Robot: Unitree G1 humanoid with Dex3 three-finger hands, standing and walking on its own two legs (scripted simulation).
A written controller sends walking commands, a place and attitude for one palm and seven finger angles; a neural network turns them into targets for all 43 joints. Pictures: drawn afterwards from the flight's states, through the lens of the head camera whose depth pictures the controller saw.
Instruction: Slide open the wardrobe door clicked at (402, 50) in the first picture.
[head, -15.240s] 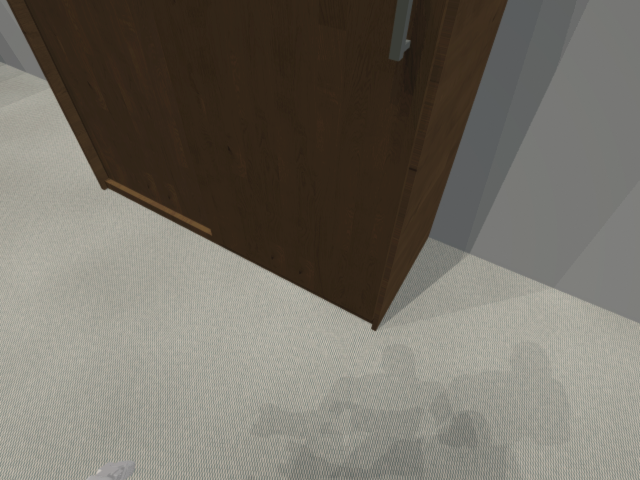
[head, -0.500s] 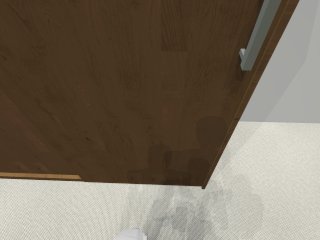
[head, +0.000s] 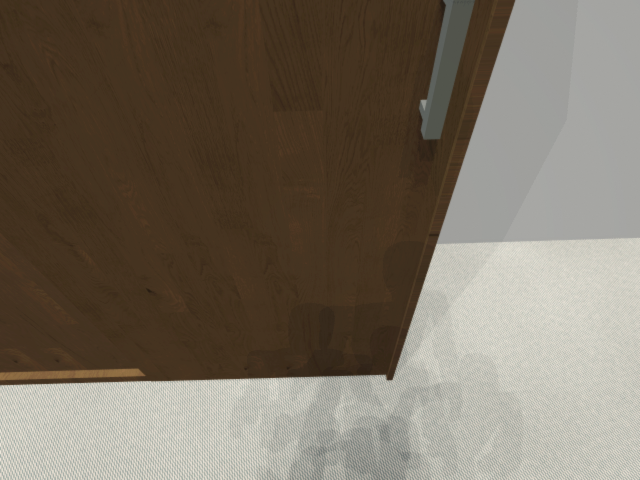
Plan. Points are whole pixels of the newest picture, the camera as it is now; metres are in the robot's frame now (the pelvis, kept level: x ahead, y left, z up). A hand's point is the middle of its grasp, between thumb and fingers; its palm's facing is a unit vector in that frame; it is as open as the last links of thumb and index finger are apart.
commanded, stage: come to a stop and stand still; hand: right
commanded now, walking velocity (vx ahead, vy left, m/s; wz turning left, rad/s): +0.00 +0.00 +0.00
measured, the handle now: (439, 65) +0.48 -0.12 +0.27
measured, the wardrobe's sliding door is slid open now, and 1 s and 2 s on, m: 0.00 0.00 0.00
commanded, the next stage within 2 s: look again from close up in 1.28 s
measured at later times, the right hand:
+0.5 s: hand out of the picture -0.03 -0.16 -0.17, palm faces +0.00 +0.98 -0.18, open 7.4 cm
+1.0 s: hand out of the picture +0.00 -0.19 -0.17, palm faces +0.00 +0.97 -0.22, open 7.4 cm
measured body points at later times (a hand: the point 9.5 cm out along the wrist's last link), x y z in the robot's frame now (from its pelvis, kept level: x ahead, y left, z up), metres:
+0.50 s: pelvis -0.04 +0.01 +0.01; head -0.04 +0.00 +0.46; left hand -0.06 +0.24 -0.15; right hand -0.02 -0.22 -0.15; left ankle -0.02 +0.12 -0.74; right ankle +0.01 -0.10 -0.74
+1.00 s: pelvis -0.01 -0.02 +0.00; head -0.03 +0.00 +0.45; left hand -0.01 +0.20 -0.17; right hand +0.00 -0.24 -0.15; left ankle -0.02 +0.12 -0.74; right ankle +0.01 -0.10 -0.74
